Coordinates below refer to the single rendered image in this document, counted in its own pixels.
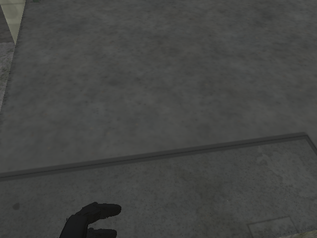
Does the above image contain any left robot hand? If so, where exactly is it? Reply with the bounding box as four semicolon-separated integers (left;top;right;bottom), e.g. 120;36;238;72
59;201;122;238

